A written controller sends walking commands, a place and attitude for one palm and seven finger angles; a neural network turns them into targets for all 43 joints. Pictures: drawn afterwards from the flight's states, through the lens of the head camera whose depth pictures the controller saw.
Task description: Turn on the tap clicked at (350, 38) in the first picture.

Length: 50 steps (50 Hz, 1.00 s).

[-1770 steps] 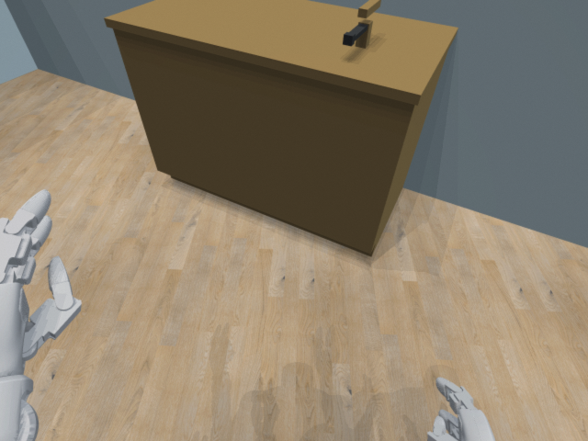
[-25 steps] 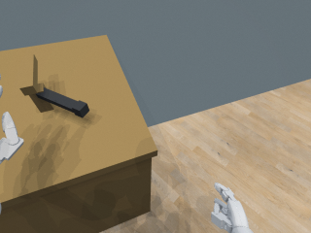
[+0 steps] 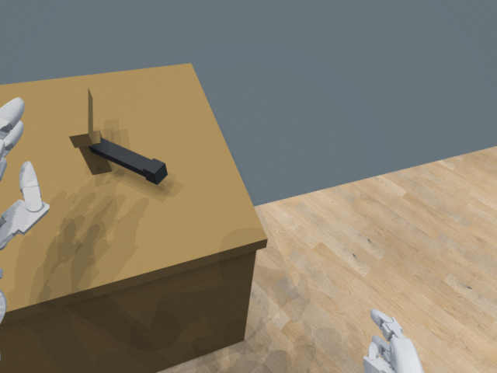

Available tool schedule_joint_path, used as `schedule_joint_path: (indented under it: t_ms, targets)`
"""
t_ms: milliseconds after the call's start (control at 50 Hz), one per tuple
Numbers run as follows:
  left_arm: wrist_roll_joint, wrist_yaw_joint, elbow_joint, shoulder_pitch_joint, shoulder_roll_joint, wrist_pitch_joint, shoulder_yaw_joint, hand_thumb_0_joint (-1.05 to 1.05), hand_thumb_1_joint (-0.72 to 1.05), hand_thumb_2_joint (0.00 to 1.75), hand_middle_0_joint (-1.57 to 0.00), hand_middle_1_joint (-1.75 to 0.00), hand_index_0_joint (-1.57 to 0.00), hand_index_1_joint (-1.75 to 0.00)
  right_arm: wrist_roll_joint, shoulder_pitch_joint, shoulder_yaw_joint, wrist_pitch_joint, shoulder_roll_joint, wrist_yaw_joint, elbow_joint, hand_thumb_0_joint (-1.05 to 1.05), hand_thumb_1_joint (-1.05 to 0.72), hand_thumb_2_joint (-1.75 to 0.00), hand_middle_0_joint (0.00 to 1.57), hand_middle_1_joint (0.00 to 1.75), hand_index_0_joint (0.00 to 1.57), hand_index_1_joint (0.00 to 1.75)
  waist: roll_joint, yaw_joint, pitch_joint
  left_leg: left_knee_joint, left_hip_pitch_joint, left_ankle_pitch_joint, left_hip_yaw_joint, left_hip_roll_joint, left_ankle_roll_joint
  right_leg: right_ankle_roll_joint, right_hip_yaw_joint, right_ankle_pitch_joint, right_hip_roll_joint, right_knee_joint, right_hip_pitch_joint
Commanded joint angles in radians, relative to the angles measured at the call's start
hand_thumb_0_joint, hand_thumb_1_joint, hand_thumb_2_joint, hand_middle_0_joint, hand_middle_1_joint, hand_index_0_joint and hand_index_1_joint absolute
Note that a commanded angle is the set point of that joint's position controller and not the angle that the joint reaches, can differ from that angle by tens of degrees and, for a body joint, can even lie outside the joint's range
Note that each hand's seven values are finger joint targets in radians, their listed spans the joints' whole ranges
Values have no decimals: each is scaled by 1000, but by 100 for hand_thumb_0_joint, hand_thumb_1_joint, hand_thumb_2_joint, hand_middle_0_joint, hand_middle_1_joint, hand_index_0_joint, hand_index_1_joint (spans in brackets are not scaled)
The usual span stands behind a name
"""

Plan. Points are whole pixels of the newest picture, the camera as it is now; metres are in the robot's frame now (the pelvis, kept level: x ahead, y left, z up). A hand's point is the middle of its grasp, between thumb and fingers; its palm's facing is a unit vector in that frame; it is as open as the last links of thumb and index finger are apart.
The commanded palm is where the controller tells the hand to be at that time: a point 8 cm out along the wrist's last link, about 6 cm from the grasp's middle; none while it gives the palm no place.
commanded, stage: come to a stop and stand still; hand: left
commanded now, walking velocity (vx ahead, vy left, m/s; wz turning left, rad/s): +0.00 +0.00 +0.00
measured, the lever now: (155, 171) +0.39 +0.21 +0.10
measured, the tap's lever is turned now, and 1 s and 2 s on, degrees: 44 44 44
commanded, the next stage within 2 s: look again from close up in 1.04 s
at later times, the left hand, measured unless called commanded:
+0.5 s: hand (7, 228) +0.22 +0.31 +0.18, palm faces +0.44 -0.83 -0.34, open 7.4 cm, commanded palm +0.16 +0.33 +0.18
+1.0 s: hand (25, 215) +0.24 +0.31 +0.16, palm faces +0.41 -0.83 -0.39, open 7.4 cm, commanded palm +0.19 +0.34 +0.18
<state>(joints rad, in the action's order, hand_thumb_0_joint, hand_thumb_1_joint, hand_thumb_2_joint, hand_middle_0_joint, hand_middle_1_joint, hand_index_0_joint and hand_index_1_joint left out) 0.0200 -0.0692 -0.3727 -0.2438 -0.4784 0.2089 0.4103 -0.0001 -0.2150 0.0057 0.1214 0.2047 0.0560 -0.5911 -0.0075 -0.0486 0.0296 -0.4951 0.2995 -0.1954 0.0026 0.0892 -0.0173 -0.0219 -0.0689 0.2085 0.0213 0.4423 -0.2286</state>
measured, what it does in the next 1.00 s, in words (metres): shifts its weight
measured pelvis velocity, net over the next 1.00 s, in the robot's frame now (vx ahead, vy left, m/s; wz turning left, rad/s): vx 0.03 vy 0.05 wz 0.02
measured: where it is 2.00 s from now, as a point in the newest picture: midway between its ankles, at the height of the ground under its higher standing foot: outside the picture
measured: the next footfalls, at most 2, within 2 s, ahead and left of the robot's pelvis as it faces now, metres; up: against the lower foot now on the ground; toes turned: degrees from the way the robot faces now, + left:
none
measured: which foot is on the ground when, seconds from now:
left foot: down 0.00-1.00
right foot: down 0.00-1.00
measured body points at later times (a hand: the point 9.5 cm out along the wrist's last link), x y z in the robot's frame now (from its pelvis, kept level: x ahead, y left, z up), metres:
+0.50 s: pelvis +0.00 +0.05 +0.00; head +0.02 +0.08 +0.45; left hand +0.19 +0.35 +0.20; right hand +0.18 -0.15 -0.07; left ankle +0.05 +0.15 -0.74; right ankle +0.02 -0.10 -0.74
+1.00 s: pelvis +0.03 +0.05 +0.00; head +0.05 +0.07 +0.45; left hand +0.21 +0.35 +0.18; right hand +0.23 -0.16 -0.06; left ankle +0.05 +0.15 -0.74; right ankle +0.02 -0.10 -0.74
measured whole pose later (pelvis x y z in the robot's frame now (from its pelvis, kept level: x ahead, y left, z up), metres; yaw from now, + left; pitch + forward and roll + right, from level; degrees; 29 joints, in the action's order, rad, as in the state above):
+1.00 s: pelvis +0.03 +0.05 +0.00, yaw +1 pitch -1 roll -1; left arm 0.04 -0.11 -0.48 -0.44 -0.38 0.20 0.37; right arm 0.02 -0.17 -0.01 0.10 0.19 0.03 -0.57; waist -0.02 -0.02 0.06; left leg -0.48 0.24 -0.23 0.01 0.00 0.03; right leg 0.05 0.01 0.23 -0.03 0.38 -0.14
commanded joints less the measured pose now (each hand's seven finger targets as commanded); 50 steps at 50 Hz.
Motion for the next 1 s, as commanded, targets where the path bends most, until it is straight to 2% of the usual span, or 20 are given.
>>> schedule_joint_path:
  t_ms: [0, 20, 60, 120, 160, 180, 200, 240, 300, 380, 440, 500, 580, 600, 700, 780, 800, 880, 900, 980]
  targets:
    - [57, -14, -138, -105, -28, 66, 21, 0, 90, 90, -20, -30, -20, -30, 13, 54, 50, 71, 128, -20, 166, 0, -90, -90, 20, 30, 20, 30, 145, 5, -173, 67, -139, 105, 12, -27, 29, 3, 136, -62, -106, -58, 24]
    - [56, -17, -180, -133, -26, 68, 6, 0, 90, 90, -20, -30, -20, -30, 14, 58, 47, 73, 125, -30, 164, 0, -90, -90, 20, 30, 20, 30, 101, 1, -179, 72, -119, 92, 1, -24, 35, 14, 126, -27, -97, -65, 41]
    - [50, -24, -235, -153, -39, 69, -13, 0, 90, 90, -20, -30, -20, -30, 17, 76, 40, 82, 113, -33, 175, 0, -90, -90, 20, 30, 20, 30, -29, 1, -128, 59, -80, -64, 17, -49, 36, 16, 146, 142, -109, -136, -3]
    - [36, -43, -265, -121, -82, 60, 28, 0, 90, 90, -20, -30, -20, -30, 11, 84, 34, 84, 113, -17, 179, 0, -90, -90, 20, 30, 20, 30, -130, 20, -72, 47, -98, -145, 19, -73, 30, 0, 146, 355, -112, -199, -110]
    - [30, -50, -283, -67, -112, 65, 69, 0, 90, 90, -20, -30, -20, -30, 6, 90, 30, 88, 119, -5, 171, 0, -90, -90, 20, 30, 20, 30, -91, 27, -37, 81, -96, -152, 1, -65, 33, 4, 134, 373, -95, -191, -135]
    - [25, -60, -330, 2, -169, 71, 118, 0, 90, 90, -20, -30, -20, -30, 4, 114, 27, 87, 123, 3, 166, 0, -90, -90, 20, 30, 20, 30, -32, 28, -23, 118, -88, -179, -16, -49, 33, 13, 113, 365, -79, -169, -131]
    - [22, -61, -304, 11, -126, 77, 92, 0, 90, 90, -20, -30, -20, -30, 1, 102, 27, 88, 123, 7, 159, 0, -90, -90, 20, 30, 20, 30, 21, 33, -21, 166, -45, -238, -49, -31, 45, 15, 97, 337, -65, -131, -84]
    - [14, -65, -302, 44, -102, 85, 81, 0, 90, 90, -20, -30, -20, -30, 7, 97, 28, 97, 125, 2, 156, 0, -90, -90, 20, 30, 20, 30, 154, 25, -28, 235, 42, -311, -85, 2, 62, 16, 81, 206, -30, -35, 39]
    - [1, -62, -329, 61, -85, 103, 67, 0, 90, 90, -20, -30, -20, -30, 5, 98, 28, 119, 119, -10, 148, 0, -90, -90, 20, 30, 20, 30, 236, 23, -80, 252, 73, -314, -106, 29, 79, 16, 60, 76, -20, 38, 145]
    - [3, -49, -292, -101, -21, 101, 31, 0, 90, 90, -20, -30, -20, -30, 7, 96, 26, 135, 106, -38, 139, 0, -90, -90, 20, 30, 20, 30, 153, 15, -117, 189, 20, -226, -74, -2, 62, 13, 85, 39, -32, -36, 141]
    - [2, -43, -252, -126, 4, 87, 9, 0, 90, 90, -20, -30, -20, -30, 3, 76, 30, 121, 115, -46, 128, 0, -90, -90, 20, 30, 20, 30, 51, 22, -65, 156, 17, -174, -67, -29, 41, 12, 109, 37, -33, -92, 79]
    - [4, -45, -211, -99, -4, 71, 19, 0, 90, 90, -20, -30, -20, -30, 0, 80, 28, 101, 115, -40, 119, 0, -90, -90, 20, 30, 20, 30, 10, 30, -60, 138, -26, -74, -50, -38, 30, 16, 103, -13, -37, -116, 57]
    - [5, -52, -275, -10, -55, 64, 56, 0, 90, 90, -20, -30, -20, -30, 5, 116, 25, 86, 107, -26, 130, 0, -90, -90, 20, 30, 20, 30, 49, 26, -106, 134, -95, 20, -38, -37, 34, 22, 97, -102, -37, -98, 88]
    - [7, -51, -296, 4, -37, 65, 35, 0, 90, 90, -20, -30, -20, -30, 4, 113, 27, 83, 110, -23, 134, 0, -90, -90, 20, 30, 20, 30, 63, 27, -115, 133, -97, 41, -43, -36, 39, 22, 90, -122, -40, -88, 108]
    - [12, -63, -413, -30, -43, 64, 29, 0, 90, 90, -20, -30, -20, -30, 8, 127, 29, 83, 108, -23, 151, 0, -90, -90, 20, 30, 20, 30, 137, 18, -189, 103, -172, 230, -53, -21, 44, 22, 73, -217, -49, -43, 149]
    - [15, -71, -347, -150, -44, 53, 63, 0, 90, 90, -20, -30, -20, -30, 11, 124, 36, 67, 105, -27, 149, 0, -90, -90, 20, 30, 20, 30, 113, 15, -187, 87, -168, 264, -42, -18, 35, 20, 75, -231, -53, -53, 147]
    - [18, -67, -346, -151, -19, 53, 39, 0, 90, 90, -20, -30, -20, -30, 11, 107, 37, 58, 109, -30, 151, 0, -90, -90, 20, 30, 20, 30, 93, 21, -175, 91, -147, 261, -48, -20, 33, 19, 70, -235, -55, -53, 154]
    - [23, -68, -281, -186, -38, 40, 71, 0, 90, 90, -20, -30, -20, -30, 16, 115, 37, 36, 110, -22, 155, 0, -90, -90, 20, 30, 20, 30, 81, 22, -136, 109, -128, 243, -45, -16, 26, 23, 65, -217, -53, -61, 137]
    - [26, -63, -265, -183, -17, 36, 46, 0, 90, 90, -20, -30, -20, -30, 15, 104, 36, 28, 114, -22, 157, 0, -90, -90, 20, 30, 20, 30, 61, 25, -123, 111, -104, 221, -49, -16, 31, 24, 61, -209, -56, -68, 141]
    - [26, -68, -298, -146, -50, 31, 63, 0, 90, 90, -20, -30, -20, -30, 20, 128, 36, 24, 110, -12, 163, 0, -90, -90, 20, 30, 20, 30, 47, 25, -131, 106, -124, 165, -34, -24, 37, 23, 80, -214, -68, -87, 137]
